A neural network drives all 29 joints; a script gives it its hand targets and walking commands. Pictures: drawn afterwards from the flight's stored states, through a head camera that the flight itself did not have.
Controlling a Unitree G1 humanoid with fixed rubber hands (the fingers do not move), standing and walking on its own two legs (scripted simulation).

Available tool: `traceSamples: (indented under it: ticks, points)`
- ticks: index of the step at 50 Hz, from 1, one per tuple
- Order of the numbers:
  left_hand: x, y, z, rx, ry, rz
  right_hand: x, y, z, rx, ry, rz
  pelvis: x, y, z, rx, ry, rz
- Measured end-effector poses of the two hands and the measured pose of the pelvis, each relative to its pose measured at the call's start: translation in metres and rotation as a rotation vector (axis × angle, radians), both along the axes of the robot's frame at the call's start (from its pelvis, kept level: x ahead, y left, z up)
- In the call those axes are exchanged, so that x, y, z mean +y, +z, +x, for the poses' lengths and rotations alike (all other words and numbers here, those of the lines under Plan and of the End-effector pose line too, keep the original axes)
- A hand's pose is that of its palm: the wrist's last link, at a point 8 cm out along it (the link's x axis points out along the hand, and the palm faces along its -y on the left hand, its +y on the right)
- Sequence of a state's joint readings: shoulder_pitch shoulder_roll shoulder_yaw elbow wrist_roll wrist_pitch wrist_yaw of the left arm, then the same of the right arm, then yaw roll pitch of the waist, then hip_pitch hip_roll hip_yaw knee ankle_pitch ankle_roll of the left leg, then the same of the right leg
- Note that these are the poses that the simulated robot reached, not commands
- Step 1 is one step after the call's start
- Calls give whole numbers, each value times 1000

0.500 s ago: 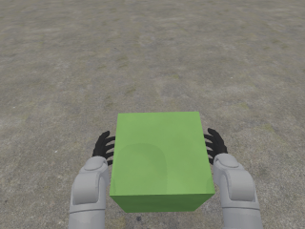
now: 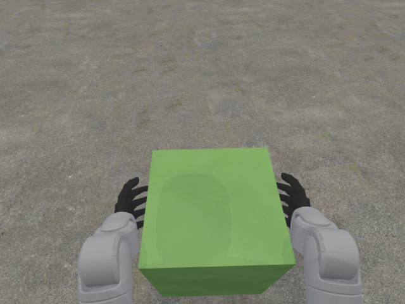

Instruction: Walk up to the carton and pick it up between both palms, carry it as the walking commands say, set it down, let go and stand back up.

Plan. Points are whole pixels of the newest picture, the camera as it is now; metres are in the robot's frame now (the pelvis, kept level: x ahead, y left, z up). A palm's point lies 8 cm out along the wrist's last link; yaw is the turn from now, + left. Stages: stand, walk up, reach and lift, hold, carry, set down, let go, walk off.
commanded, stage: carry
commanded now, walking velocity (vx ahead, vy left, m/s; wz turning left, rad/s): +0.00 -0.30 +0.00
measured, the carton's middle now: (211, 227) +0.28 +0.01 +0.01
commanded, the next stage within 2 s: none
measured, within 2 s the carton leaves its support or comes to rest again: neither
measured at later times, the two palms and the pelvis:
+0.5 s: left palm (214, 253) +0.21 +0.01 +0.06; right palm (394, 239) +0.23 -0.29 +0.08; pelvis -0.04 -0.16 +0.00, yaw +2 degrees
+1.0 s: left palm (329, 263) +0.19 -0.17 +0.07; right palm out of the picture +0.21 -0.47 +0.08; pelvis -0.07 -0.33 -0.01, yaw +3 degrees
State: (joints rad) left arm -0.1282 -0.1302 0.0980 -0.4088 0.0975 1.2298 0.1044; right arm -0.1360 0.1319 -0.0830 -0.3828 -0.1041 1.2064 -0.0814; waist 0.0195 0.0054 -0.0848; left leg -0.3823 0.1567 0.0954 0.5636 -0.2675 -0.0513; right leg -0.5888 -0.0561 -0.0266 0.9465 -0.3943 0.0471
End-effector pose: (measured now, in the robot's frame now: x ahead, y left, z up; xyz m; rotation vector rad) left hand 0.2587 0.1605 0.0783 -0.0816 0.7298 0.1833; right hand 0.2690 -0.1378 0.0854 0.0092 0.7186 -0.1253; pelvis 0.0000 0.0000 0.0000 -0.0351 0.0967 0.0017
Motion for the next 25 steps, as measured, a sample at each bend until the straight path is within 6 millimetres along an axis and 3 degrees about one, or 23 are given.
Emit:
traceSamples:
  ticks: [4,7,10,16,20,25]
  points:
    - [-38,7,2,-31,-8,14,-38,1,-2,-30,-11,16,-35,-3,-3,5,3,-13]
    - [-73,1,2,-34,-32,41,-74,-10,-7,-35,-35,44,-63,-12,-7,1,11,-9]
    - [-98,-4,-6,20,-58,69,-98,-21,-19,20,-55,68,-82,-7,-13,-3,27,22]
    - [-121,-1,-20,-5,-35,54,-121,-12,-26,-6,-35,55,-110,-6,-24,-6,37,34]
    - [-128,-11,-30,-33,2,7,-127,-8,-26,-33,4,4,-129,-16,-30,-11,43,20]
    - [-152,-15,-49,29,23,-17,-151,-7,-38,29,31,-24,-159,-3,-36,-27,32,12]
